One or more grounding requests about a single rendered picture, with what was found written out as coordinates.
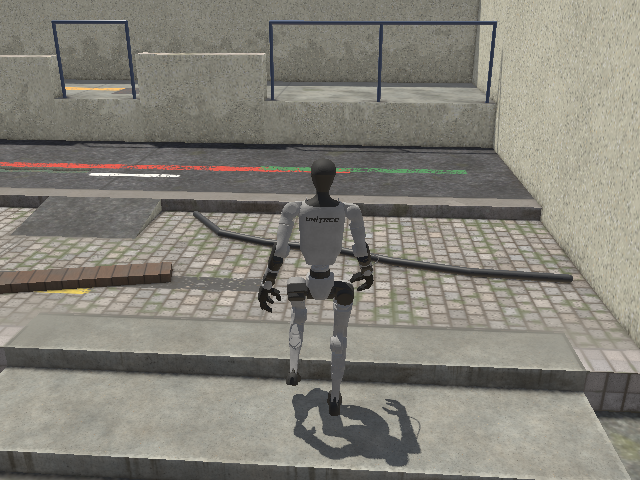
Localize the robot left forearm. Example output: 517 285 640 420
261 242 283 290

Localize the robot right hand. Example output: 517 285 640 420
350 272 374 291

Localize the right robot shin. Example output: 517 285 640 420
331 337 347 402

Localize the left robot foot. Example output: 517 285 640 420
286 370 301 386

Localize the left robot upper arm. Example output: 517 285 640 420
274 201 302 258

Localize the robot right forearm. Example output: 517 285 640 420
357 242 373 276

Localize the right robot upper arm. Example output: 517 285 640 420
343 202 368 258

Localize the robot left hand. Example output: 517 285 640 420
258 286 281 313

